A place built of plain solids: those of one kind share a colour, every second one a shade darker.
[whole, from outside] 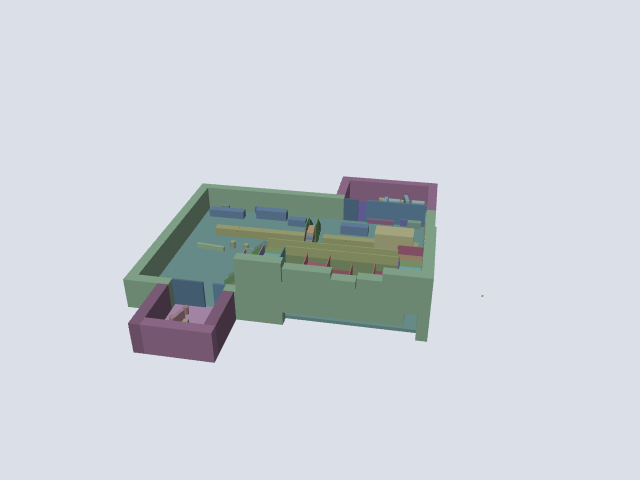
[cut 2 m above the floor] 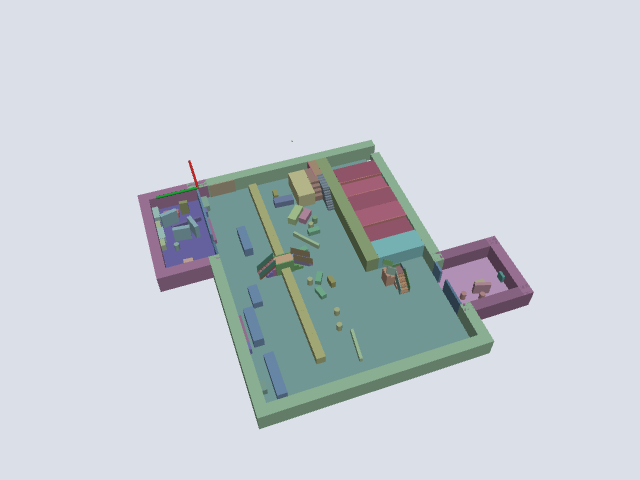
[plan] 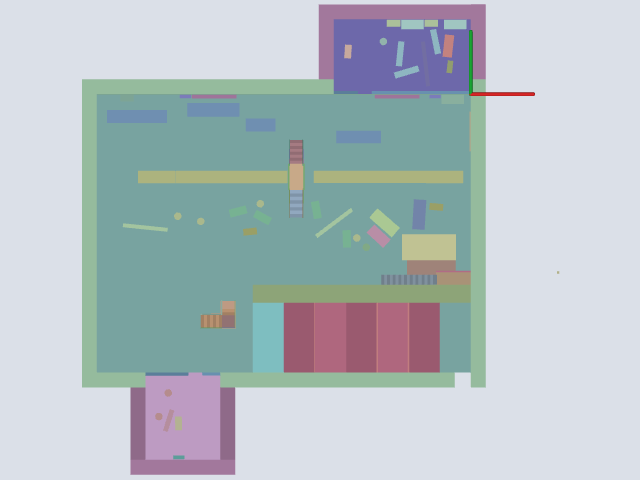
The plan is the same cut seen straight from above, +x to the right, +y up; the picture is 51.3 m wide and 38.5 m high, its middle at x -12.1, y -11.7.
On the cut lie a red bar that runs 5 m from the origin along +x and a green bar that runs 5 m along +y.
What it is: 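20 risers of 0.201 m in one run along the bins' fronts, up to the walk on their tops, 4.02 m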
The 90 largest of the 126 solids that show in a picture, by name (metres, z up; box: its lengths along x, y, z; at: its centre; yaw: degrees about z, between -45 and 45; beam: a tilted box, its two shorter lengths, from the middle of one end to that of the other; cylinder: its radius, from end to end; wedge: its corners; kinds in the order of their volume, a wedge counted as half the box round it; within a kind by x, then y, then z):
{
 "wall_metal_1": {"box": [1.2, 24.73, 3.6], "at": [-30.6, -11.16, 1.4]},
 "wall_metal_2": {"box": [5.1, 1.2, 3.6], "at": [-28.65, -22.93, 1.4]},
 "wall_metal_3": {"box": [20.2, 1.2, 3.6], "at": [-21.1, 0.6, 1.4]},
 "wall_metal_4": {"box": [3.8, 1.2, 3.6], "at": [-18.2, -22.93, 1.4]},
 "wall_metal_5": {"box": [4.9, 1.2, 7.62], "at": [-16.25, -22.93, 3.41]},
 "wall_metal_6": {"box": [4.9, 1.2, 3.6], "at": [-13.75, -22.93, 3.02]},
 "wall_metal_7": {"box": [4.9, 1.2, 5.4], "at": [-11.25, -22.93, 3.92]},
 "wall_metal_8": {"box": [4.9, 1.2, 4.7], "at": [-8.75, -22.93, 3.57]},
 "wall_metal_9": {"box": [4.9, 1.2, 3.6], "at": [-6.25, -22.93, 3.02]},
 "wall_metal_10": {"box": [4.9, 1.2, 5.1], "at": [-3.75, -22.93, 3.77]},
 "wall_metal_11": {"box": [4.9, 1.2, 4.5], "at": [-1.25, -22.93, 4.97]},
 "wall_metal_12": {"box": [1.2, 10.45, 7.62], "at": [0.6, -18.3, 3.41]},
 "wall_metal_13": {"box": [1.2, 16.68, 3.6], "at": [0.6, -7.14, 1.4]},
 "floor_hallground_brick_1": {"box": [30.0, 22.33, 0.4], "at": [-15.0, -11.16, -0.2]},
 "wall_brick_1": {"box": [1.2, 8.2, 3.6], "at": [-26.7, -26.43, 1.4]},
 "wall_brick_2": {"box": [8.4, 1.2, 3.6], "at": [-23.1, -29.93, 1.4]},
 "wall_brick_3": {"box": [1.2, 8.2, 3.6], "at": [-19.5, -26.43, 1.4]},
 "wall_brick_4": {"box": [1.2, 7.2, 3.6], "at": [-11.6, 3.6, 1.4]},
 "wall_brick_5": {"box": [13.4, 1.2, 3.6], "at": [-5.5, 6.6, 1.4]},
 "wall_brick_6": {"box": [1.2, 8.4, 3.6], "at": [0.6, 3.0, 1.4]},
 "floor_walk_concrete_1": {"box": [17.5, 1.45, 4.42], "at": [-8.75, -16.0, 1.81]},
 "floor_bin_timber_1": {"box": [2.5, 5.6, 0.4], "at": [-13.75, -19.53, 1.42]},
 "floor_bin_timber_2": {"box": [2.5, 5.6, 2.2], "at": [-11.25, -19.53, 2.32]},
 "floor_bin_timber_3": {"box": [2.5, 5.6, 1.5], "at": [-8.75, -19.53, 1.97]},
 "floor_bin_timber_4": {"box": [2.5, 5.6, 0.4], "at": [-6.25, -19.53, 1.42]},
 "floor_bin_timber_5": {"box": [2.5, 5.6, 1.9], "at": [-3.75, -19.53, 2.17]},
 "floor_bin_concrete_1": {"box": [2.5, 5.6, 4.42], "at": [-16.25, -19.53, 1.81]},
 "floor_bin_concrete_2": {"box": [2.5, 5.6, 1.3], "at": [-1.25, -19.53, 3.37]},
 "pod_alleybwa_metal_1": {"box": [4.33, 2.1, 5.77], "at": [-3.36, -12.28, 2.88]},
 "floor_annex_concrete_1": {"box": [11.0, 6.0, 0.4], "at": [-5.5, 3.0, -0.2]},
 "conveyor_1": {"box": [3.0, 1.0, 1.05], "at": [-25.2, -6.64, 0.53]},
 "conveyor_2": {"box": [3.0, 1.0, 1.05], "at": [-22.2, -6.64, 0.53]},
 "conveyor_3": {"box": [3.0, 1.0, 1.05], "at": [-19.2, -6.64, 0.53]},
 "conveyor_4": {"box": [3.0, 1.0, 1.05], "at": [-16.2, -6.64, 0.53]},
 "conveyor_5": {"box": [3.0, 1.0, 1.05], "at": [-11.1, -6.64, 0.53]},
 "conveyor_6": {"box": [3.0, 1.0, 1.05], "at": [-8.1, -6.64, 0.53]},
 "conveyor_7": {"box": [3.0, 1.0, 1.05], "at": [-5.1, -6.64, 0.53]},
 "conveyor_8": {"box": [3.0, 1.0, 1.05], "at": [-2.1, -6.64, 0.53]},
 "boardstack_front_1": {"box": [4.8, 1.05, 1.06], "at": [-26.78, -1.8, 0.53]},
 "boardstack_front_2": {"box": [4.2, 1.1, 1.3], "at": [-20.65, -1.27, 0.65]},
 "boardstack_front_3": {"box": [2.4, 1.05, 0.94], "at": [-16.86, -2.48, 0.47]},
 "boardstack_front_4": {"box": [3.6, 1.0, 1.26], "at": [-9.0, -3.44, 0.63]},
 "floor_boiler_brick_1": {"box": [6.0, 7.0, 0.4], "at": [-23.1, -25.83, -0.2]},
 "wall_concrete_1": {"box": [3.45, 0.25, 3.6], "at": [-24.38, -22.45, 1.4]},
 "wall_concrete_2": {"box": [1.45, 0.25, 3.6], "at": [-20.82, -22.45, 1.4]},
 "wall_concrete_3": {"box": [1.95, 0.25, 3.6], "at": [-10.03, 0.12, 1.4]},
 "wall_concrete_4": {"box": [7.95, 0.25, 3.6], "at": [-3.98, 0.12, 1.4]},
 "floor_walkland_concrete_1": {"box": [2.8, 1.0, 4.42], "at": [-1.4, -14.78, 1.81]},
 "crib_bwa_1": {"box": [0.46, 1.15, 1.22], "at": [-4.44, -13.9, 0.61]},
 "crib_bwa_2": {"box": [0.5, 1.15, 1.61], "at": [-3.96, -13.9, 0.8]},
 "crib_bwa_3": {"box": [0.46, 1.15, 2.01], "at": [-3.48, -13.9, 1.01]},
 "crib_bwa_4": {"box": [0.46, 1.15, 2.42], "at": [-3.03, -13.9, 1.21]},
 "crib_bwa_5": {"box": [1.6, 0.83, 2.42], "at": [-2.0, -13.75, 1.21]},
 "shelf_annex_1": {"box": [0.5, 2.0, 1.98], "at": [-5.67, 3.23, 0.99], "yaw": -5.7},
 "shelf_annex_2": {"box": [2.0, 0.5, 1.95], "at": [-5.15, 1.77, 0.98], "yaw": 16.7},
 "shelf_annex_3": {"box": [0.5, 2.0, 1.99], "at": [-2.83, 4.21, 1.0], "yaw": 11.7},
 "floor_crosswalk_concrete_1": {"box": [1.1, 2.1, 2.29], "at": [-14.0, -6.64, 0.74]},
 "rail_bindiv_1": {"box": [0.12, 5.6, 2.9], "at": [-12.5, -19.53, 3.07]},
 "rail_bindiv_2": {"box": [0.12, 5.6, 2.2], "at": [-7.5, -19.53, 2.72]},
 "rail_bindiv_3": {"box": [0.12, 5.6, 2.6], "at": [-5.0, -19.53, 2.92]},
 "bench_annex_far_1": {"box": [1.8, 0.75, 0.9], "at": [-4.69, 5.58, 0.45]},
 "bench_annex_far_2": {"box": [1.8, 0.75, 0.91], "at": [-1.25, 5.58, 0.45]},
 "slabwood_rdbwa_1": {"box": [2.4, 1.0, 1.01], "at": [-6.92, -10.32, 0.51], "yaw": -41.1},
 "barrow_hall_1": {"box": [1.4, 0.65, 0.64], "at": [-18.67, -9.41, 0.32], "yaw": 14.5},
 "barrow_hall_2": {"box": [1.4, 0.65, 0.63], "at": [-16.71, -9.9, 0.31], "yaw": -28.3},
 "barrow_hall_3": {"box": [0.65, 1.4, 0.64], "at": [-12.39, -9.29, 0.32], "yaw": 10.2},
 "barrow_hall_4": {"box": [0.65, 1.4, 0.65], "at": [-9.95, -11.61, 0.33], "yaw": 1.5},
 "slabwood_hall_1": {"box": [1.0, 2.4, 0.83], "at": [-4.14, -9.66, 0.41], "yaw": -3.2},
 "rail_walk_1": {"box": [14.85, 0.12, 1.1], "at": [-10.08, -15.34, 4.57]},
 "step_bwa_1": {"box": [0.35, 0.8, 2.86], "at": [-4.04, -14.88, 1.38]},
 "step_bwa_2": {"box": [0.31, 0.8, 3.87], "at": [-2.88, -14.88, 1.88]},
 "rail_walkland_1": {"box": [2.8, 0.12, 5.12], "at": [-1.4, -14.22, 2.56]},
 "rail_crosswalk_1": {"box": [0.12, 2.1, 2.99], "at": [-14.61, -6.64, 1.5]},
 "rail_crosswalk_2": {"box": [0.12, 2.1, 2.99], "at": [-13.39, -6.64, 1.5]},
 "cant_1": {"box": [3.6, 0.32, 0.64], "at": [-20.59, -0.2, 0.32]},
 "cant_2": {"box": [3.6, 0.32, 0.64], "at": [-5.92, -0.2, 0.32]},
 "cant_hall_1": {"box": [3.6, 0.32, 0.62], "at": [-26.11, -10.7, 0.31], "yaw": -5.8},
 "cant_hall_2": {"box": [3.6, 0.32, 0.63], "at": [-10.97, -10.33, 0.31], "yaw": 37.0},
 "cart_rdbwa_1": {"box": [1.8, 0.9, 0.81], "at": [-7.4, -11.39, 0.41], "yaw": -43.3},
 "bench_1": {"box": [1.8, 0.75, 0.9], "at": [-1.45, -0.41, 0.45]},
 "bench_annex_1": {"box": [0.75, 1.8, 0.89], "at": [-1.8, 3.86, 0.45], "yaw": -6.3},
 "boardstack_usbwb_1": {"box": [1.23, 0.51, 1.84], "at": [-19.46, -16.85, 0.92]},
 "beltguard_boiler_1": {"box": [0.4, 1.8, 1.56], "at": [-24.23, -26.18, 0.78], "yaw": -17.3},
 "slidingdoor_hall_1": {"box": [0.1, 3.2, 3.0], "at": [-0.06, -2.99, 1.5]},
 "cabinet_annex_1": {"box": [0.45, 1.0, 1.95], "at": [-1.68, 2.19, 0.97], "yaw": -6.5},
 "rail_bins_1": {"box": [0.12, 5.6, 1.1], "at": [-17.44, -19.53, 4.57]},
 "cant_annex_1": {"box": [0.32, 3.6, 0.64], "at": [-3.64, 2.42, 0.32], "yaw": 6.5},
 "toolchest_annex_1": {"box": [0.55, 1.1, 0.94], "at": [-9.85, 3.42, 0.47], "yaw": -3.5},
 "toolchest_annex_far_1": {"box": [1.1, 0.55, 0.91], "at": [-6.2, 5.68, 0.46]},
 "toolchest_hall_1": {"box": [1.1, 0.55, 0.89], "at": [-17.71, -11.03, 0.45], "yaw": 6.0}
}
